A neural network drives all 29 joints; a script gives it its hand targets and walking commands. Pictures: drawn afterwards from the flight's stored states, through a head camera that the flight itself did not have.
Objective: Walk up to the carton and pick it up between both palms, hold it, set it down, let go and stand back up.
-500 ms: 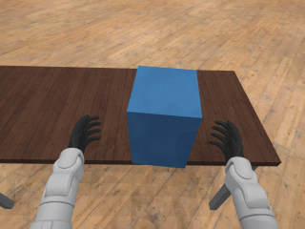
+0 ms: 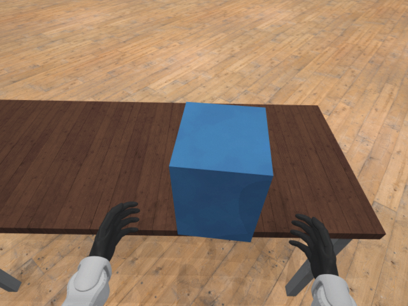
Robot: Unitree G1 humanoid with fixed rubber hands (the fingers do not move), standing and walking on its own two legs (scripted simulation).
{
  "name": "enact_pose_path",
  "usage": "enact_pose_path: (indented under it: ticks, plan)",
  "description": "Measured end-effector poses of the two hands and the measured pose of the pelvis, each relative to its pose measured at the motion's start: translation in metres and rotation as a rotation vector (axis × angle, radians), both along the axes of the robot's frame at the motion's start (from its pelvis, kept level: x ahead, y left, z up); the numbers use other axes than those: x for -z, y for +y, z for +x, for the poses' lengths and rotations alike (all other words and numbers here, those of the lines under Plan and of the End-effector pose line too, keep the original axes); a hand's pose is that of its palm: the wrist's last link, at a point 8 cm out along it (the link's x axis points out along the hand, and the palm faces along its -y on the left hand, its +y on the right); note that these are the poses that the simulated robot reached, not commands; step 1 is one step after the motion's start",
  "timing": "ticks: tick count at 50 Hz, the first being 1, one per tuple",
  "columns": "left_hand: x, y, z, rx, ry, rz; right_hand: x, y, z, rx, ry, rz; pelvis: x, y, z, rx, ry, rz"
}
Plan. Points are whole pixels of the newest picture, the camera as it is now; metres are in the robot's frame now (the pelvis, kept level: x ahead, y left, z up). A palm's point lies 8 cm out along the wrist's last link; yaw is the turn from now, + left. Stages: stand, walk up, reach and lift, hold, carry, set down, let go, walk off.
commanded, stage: set down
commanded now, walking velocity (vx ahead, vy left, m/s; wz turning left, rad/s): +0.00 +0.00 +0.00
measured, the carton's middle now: (219, 174) +0.41 +0.00 +0.02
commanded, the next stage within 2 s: let go in 1.10 s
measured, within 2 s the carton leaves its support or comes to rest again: neither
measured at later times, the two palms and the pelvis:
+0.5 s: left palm (98, 283) +0.18 +0.23 -0.04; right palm (324, 291) +0.18 -0.20 -0.04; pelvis +0.00 -0.01 +0.00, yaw +0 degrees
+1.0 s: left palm (99, 303) +0.15 +0.23 -0.07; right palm out of the picture +0.16 -0.21 -0.07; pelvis +0.00 -0.01 +0.00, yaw +0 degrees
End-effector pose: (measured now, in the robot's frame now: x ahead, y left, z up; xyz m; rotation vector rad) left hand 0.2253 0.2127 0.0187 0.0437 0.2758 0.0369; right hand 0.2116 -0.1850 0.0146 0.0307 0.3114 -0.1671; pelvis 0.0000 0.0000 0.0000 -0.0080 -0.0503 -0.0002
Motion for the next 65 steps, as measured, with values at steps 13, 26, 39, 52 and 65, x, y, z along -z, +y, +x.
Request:
enact_pose_path:
  ticks: [13,26,39,52,65]
  plan:
    - [0.03,0.003,-0.03,-0.028,0.054,-0.004,0.013,-0.005,-0.011,-0.035,0.035,-0.032,0.001,-0.012,-0.007,-0.016,0.0,0.008]
    - [0.057,0.014,-0.05,-0.052,0.259,0.055,0.053,-0.015,-0.031,-0.048,0.19,-0.061,0.002,-0.011,-0.002,-0.002,-0.006,0.009]
    - [0.076,0.016,-0.062,-0.055,0.375,0.083,0.072,-0.022,-0.042,-0.074,0.278,-0.096,0.001,-0.007,0.003,-0.001,-0.012,0.007]
    - [0.096,0.015,-0.075,-0.066,0.495,0.11,0.089,-0.03,-0.057,-0.104,0.377,-0.127,0.002,-0.006,0.0,0.0,-0.014,0.005]
    - [0.1,0.006,-0.073,-0.06,0.525,0.13,0.098,-0.044,-0.065,-0.124,0.411,-0.147,0.004,-0.009,-0.008,0.005,-0.007,0.008]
